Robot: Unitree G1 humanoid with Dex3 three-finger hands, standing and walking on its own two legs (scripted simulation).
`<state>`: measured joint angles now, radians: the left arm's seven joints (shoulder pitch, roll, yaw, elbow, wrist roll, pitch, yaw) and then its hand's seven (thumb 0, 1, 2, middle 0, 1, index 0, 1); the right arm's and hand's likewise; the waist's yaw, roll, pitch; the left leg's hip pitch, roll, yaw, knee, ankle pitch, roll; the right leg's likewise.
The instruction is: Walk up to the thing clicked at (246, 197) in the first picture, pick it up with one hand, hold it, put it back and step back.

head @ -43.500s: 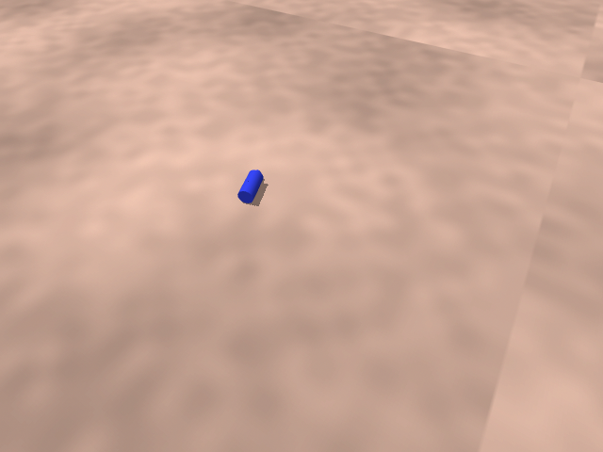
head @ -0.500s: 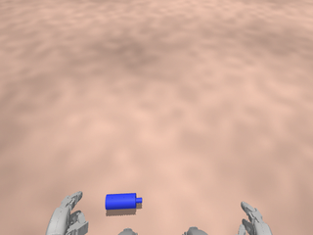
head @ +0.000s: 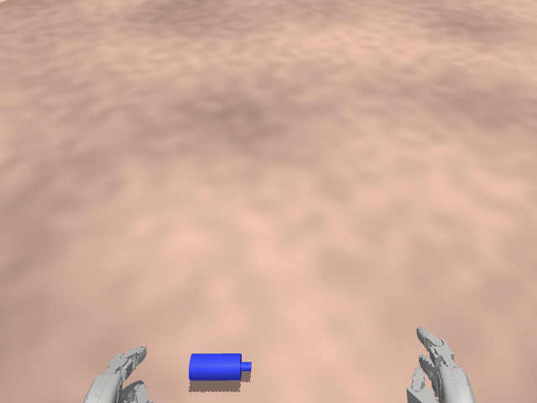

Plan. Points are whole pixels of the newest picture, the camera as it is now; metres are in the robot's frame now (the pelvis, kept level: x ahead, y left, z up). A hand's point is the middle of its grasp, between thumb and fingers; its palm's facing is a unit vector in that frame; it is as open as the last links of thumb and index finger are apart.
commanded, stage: home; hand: left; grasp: from above
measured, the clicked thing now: (221, 366) +0.39 +0.16 -0.67
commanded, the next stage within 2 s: stand in 1.62 s
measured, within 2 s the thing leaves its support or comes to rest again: neither
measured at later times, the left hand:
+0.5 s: hand out of the picture +0.16 +0.18 -0.04, palm faces +0.04 -0.98 -0.20, open 7.4 cm
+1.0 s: hand out of the picture +0.17 +0.18 -0.05, palm faces +0.04 -0.98 -0.20, open 7.4 cm
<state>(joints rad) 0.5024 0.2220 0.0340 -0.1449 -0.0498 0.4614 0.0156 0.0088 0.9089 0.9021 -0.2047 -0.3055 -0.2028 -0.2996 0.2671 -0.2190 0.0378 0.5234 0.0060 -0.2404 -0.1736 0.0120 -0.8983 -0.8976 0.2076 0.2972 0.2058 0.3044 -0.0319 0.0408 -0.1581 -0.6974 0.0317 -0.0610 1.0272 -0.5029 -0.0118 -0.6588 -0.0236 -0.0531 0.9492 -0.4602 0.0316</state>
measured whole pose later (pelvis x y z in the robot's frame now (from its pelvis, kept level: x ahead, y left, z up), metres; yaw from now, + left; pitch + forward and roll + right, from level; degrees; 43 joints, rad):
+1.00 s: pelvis +0.00 +0.01 +0.00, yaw -1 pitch +10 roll -3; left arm 0.50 0.23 0.03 -0.15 -0.05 0.46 0.02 0.01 0.91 0.90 -0.20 -0.30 -0.20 -0.30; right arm 0.29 -0.22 0.03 0.55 0.01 -0.25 -0.18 0.01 -0.90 -0.90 0.21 0.30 0.21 0.30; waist -0.04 0.04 -0.16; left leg -0.69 0.03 -0.05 1.03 -0.51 0.00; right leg -0.65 -0.02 -0.04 0.94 -0.46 0.04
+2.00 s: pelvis -0.01 +0.01 +0.03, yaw -1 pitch +0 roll +0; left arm 0.23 0.30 0.05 0.71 0.05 0.07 0.03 0.01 0.91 0.90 -0.21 -0.30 -0.20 -0.30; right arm 0.20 -0.29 -0.05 0.87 -0.06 -0.04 -0.01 0.01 -0.90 -0.90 0.21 0.30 0.21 0.30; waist 0.02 -0.02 0.03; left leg -0.39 0.00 0.00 0.79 -0.40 0.01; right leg -0.40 -0.05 0.00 0.77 -0.38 0.04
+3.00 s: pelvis -0.01 +0.00 +0.07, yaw -2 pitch -4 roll +0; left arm 0.16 0.30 0.03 1.14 0.03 0.00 0.01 0.00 0.91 0.90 -0.21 -0.30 -0.20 -0.30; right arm 0.16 -0.32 -0.03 1.13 -0.02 0.00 -0.01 0.01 -0.90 -0.90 0.21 0.30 0.20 0.30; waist 0.00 0.01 0.07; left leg -0.11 0.02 0.01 0.38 -0.19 -0.01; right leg -0.13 -0.04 0.00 0.38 -0.18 0.03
